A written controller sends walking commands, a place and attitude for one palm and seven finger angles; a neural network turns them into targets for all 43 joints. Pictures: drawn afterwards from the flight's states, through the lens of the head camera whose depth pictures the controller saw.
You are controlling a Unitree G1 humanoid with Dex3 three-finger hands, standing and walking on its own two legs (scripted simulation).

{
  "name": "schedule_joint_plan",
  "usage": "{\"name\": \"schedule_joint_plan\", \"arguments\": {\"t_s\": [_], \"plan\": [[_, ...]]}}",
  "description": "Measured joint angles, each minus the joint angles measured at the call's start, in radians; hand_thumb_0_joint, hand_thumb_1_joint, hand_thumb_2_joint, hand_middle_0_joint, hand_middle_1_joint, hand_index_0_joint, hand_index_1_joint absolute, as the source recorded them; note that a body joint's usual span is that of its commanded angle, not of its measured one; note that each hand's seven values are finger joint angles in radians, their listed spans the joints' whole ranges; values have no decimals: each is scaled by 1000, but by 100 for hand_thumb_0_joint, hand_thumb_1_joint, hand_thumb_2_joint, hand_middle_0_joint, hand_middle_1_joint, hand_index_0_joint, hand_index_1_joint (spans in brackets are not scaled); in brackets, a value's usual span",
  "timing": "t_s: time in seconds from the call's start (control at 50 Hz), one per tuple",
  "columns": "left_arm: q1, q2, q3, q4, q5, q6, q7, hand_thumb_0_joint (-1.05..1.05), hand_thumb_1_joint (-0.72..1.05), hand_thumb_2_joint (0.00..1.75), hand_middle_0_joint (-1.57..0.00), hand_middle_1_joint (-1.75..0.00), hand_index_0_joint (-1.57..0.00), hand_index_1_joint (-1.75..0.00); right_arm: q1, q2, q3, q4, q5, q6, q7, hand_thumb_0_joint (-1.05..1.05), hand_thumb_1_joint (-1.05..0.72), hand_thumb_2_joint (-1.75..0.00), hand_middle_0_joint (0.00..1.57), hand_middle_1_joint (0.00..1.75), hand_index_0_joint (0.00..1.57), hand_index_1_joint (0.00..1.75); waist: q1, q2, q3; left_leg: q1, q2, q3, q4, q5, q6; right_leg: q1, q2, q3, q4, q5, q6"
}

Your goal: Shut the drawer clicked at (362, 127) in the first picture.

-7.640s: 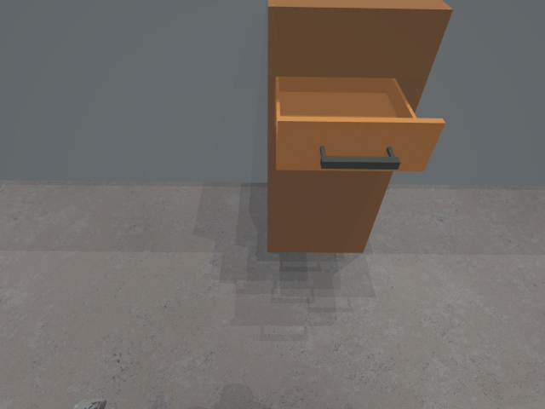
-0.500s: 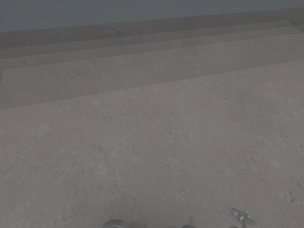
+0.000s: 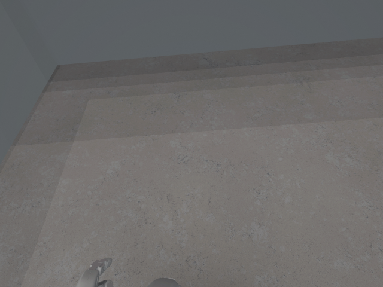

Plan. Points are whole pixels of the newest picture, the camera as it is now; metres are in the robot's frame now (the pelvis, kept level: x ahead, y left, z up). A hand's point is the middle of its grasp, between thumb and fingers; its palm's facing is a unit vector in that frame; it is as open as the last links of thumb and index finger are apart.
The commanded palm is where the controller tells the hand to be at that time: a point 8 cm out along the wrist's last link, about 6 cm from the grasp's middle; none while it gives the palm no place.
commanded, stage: turn to face it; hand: left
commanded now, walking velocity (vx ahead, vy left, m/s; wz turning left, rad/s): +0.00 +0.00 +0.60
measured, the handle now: out of the picture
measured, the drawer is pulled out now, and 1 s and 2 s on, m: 0.21 0.21 0.21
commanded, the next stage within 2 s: none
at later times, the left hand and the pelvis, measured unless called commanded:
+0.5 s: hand out of the picture -0.07 +0.27 -0.20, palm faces +0.35 -0.91 -0.23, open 7.4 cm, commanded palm none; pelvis -0.01 +0.06 -0.01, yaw +17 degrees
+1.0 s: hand out of the picture -0.02 +0.33 -0.15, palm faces +0.54 -0.81 -0.24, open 7.4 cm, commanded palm none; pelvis -0.02 +0.08 +0.01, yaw +34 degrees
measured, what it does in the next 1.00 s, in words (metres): steps on the spot, turning left: left foot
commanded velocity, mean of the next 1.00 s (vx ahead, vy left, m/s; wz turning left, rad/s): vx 0.00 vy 0.00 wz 0.60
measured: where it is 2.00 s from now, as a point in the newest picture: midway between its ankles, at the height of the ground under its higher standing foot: outside the picture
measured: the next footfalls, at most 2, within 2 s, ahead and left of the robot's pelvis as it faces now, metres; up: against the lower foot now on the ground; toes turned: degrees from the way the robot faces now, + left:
left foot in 0.42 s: +0.02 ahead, +0.14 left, +0.00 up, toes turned +21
right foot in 1.34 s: +0.09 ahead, -0.05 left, +0.00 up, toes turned +48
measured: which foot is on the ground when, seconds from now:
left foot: up 0.00-0.40, down 0.42-1.00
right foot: down 0.00-0.42, up 0.44-1.00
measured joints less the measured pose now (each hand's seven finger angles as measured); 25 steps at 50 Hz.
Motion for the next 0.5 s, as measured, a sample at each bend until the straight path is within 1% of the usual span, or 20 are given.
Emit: {"name": "schedule_joint_plan", "arguments": {"t_s": [0.02, 0.06, 0.12, 0.2, 0.26, 0.3, 0.36, 0.38, 0.4, 0.42, 0.44, 0.46, 0.48, 0.5], "plan": [[12, -5, -1, 3, -1, 1, 1, 1, 91, 90, -20, -30, -20, -29, 2, -5, -3, 6, -2, 4, 4, 1, -91, -89, 20, 30, 20, 30, 2, -1, -1, -22, 11, 18, 74, 23, -7, 15, -8, -11, -18, 4, -2], [36, -11, -4, 13, -2, 1, 1, 1, 91, 90, -20, -30, -20, -29, 4, -13, -5, 15, -3, 7, 11, 1, -91, -89, 20, 29, 20, 30, 2, -3, 0, -51, 37, 40, 168, 79, -22, 42, -20, -34, -54, 18, 0], [68, -16, -6, 28, -2, -2, 2, 1, 91, 90, -20, -30, -20, -29, 1, -20, -5, 25, -2, 12, 15, 1, -91, -89, 19, 29, 20, 30, 5, -11, 5, -64, 70, 53, 206, 129, -41, 69, -34, -72, -87, 29, 1], [105, -17, -5, 50, 3, -2, 4, 1, 91, 90, -20, -30, -20, -30, -16, -23, -2, 36, -1, 22, 15, 1, -91, -89, 19, 29, 20, 30, 20, -24, 15, -49, 100, 70, 149, 120, -53, 89, -51, -123, -97, 25, 6], [130, -11, -1, 66, 8, 1, 4, 1, 91, 90, -20, -30, -20, -30, -45, -20, 4, 38, 0, 26, 14, 1, -91, -89, 19, 29, 20, 30, 38, -37, 23, -24, 112, 95, 64, 91, -50, 94, -66, -158, -87, 16, 16], [144, -1, 3, 78, 12, 5, 4, 1, 91, 90, -20, -30, -20, -30, -70, -16, 9, 32, 2, 23, 15, 1, -91, -89, 19, 29, 20, 30, 52, -49, 29, 4, 115, 120, -23, 71, -44, 92, -79, -177, -72, 8, 27], [162, 22, 14, 94, 15, 14, 2, 1, 91, 90, -20, -30, -20, -30, -107, -5, 20, 12, 6, 9, 16, 1, -91, -89, 19, 29, 19, 30, 73, -74, 34, 60, 110, 160, -178, 60, -25, 81, -103, -204, -31, -13, 48], [167, 32, 19, 99, 15, 17, 2, 1, 91, 90, -20, -30, -20, -30, -116, -1, 23, 3, 7, 2, 16, 1, -91, -89, 19, 29, 19, 30, 78, -82, 34, 85, 105, 172, -239, 76, -19, 75, -113, -215, -9, -24, 58], [174, 42, 24, 103, 13, 20, 0, 1, 91, 90, -20, -30, -20, -30, -123, 1, 27, -9, 6, -6, 17, 1, -91, -89, 19, 29, 19, 30, 81, -90, 30, 116, 99, 182, -317, 121, -11, 66, -126, -223, 23, -41, 70], [180, 53, 29, 107, 9, 25, -1, 1, 91, 90, -20, -30, -20, -30, -129, 4, 29, -19, 5, -18, 18, 1, -91, -89, 19, 29, 19, 30, 83, -103, 26, 138, 87, 190, -368, 151, 28, 43, -145, -220, 78, -62, 79], [175, 66, 35, 115, 5, 34, -2, 1, 91, 90, -20, -30, -20, -29, -139, 12, 31, -27, 5, -30, 17, 1, -91, -89, 19, 29, 20, 30, 86, -122, 29, 129, 71, 191, -353, 143, 68, 5, -154, -178, 169, -133, 91], [168, 76, 39, 121, 3, 47, 0, 1, 91, 90, -20, -30, -20, -29, -145, 18, 36, -34, 7, -40, 15, 1, -91, -89, 19, 29, 20, 30, 90, -130, 31, 123, 64, 189, -336, 131, 95, -39, -140, -122, 274, -199, 97], [161, 84, 42, 125, 4, 60, 2, 1, 91, 90, -20, -30, -20, -29, -148, 24, 42, -39, 8, -47, 13, 1, -91, -89, 19, 29, 20, 30, 93, -133, 29, 127, 61, 185, -337, 125, 112, -81, -122, -75, 371, -229, 100], [151, 88, 45, 129, 4, 67, 4, 1, 91, 90, -20, -30, -20, -29, -146, 29, 46, -44, 8, -52, 7, 1, -91, -89, 19, 29, 20, 30, 91, -131, 25, 136, 59, 177, -350, 129, 121, -117, -105, -42, 451, -229, 103]]}}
